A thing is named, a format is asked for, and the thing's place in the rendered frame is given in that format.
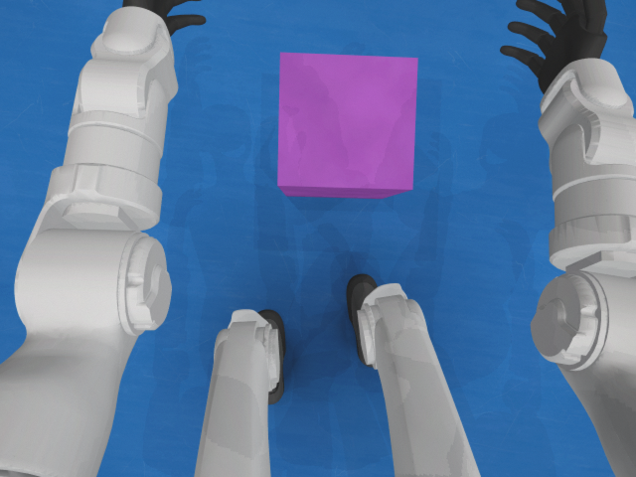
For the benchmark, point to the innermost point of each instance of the right robot hand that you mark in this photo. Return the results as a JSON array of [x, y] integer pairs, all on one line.
[[579, 35]]

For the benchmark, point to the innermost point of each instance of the right robot upper arm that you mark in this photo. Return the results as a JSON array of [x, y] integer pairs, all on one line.
[[586, 324]]

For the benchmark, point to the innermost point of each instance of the left robot foot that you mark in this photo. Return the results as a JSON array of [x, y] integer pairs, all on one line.
[[276, 322]]

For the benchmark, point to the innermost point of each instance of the robot right forearm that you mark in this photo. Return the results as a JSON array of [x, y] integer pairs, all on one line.
[[587, 121]]

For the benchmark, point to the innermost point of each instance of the robot left forearm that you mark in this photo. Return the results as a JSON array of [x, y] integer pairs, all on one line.
[[109, 179]]

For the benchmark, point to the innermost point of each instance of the left robot hand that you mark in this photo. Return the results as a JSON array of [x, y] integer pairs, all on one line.
[[162, 8]]

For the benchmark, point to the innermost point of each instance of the carton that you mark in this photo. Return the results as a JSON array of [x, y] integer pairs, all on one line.
[[346, 125]]

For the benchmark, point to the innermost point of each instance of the right robot shin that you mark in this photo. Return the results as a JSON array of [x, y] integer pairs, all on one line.
[[390, 290]]

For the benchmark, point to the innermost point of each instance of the left robot upper arm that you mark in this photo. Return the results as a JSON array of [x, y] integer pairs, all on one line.
[[84, 296]]

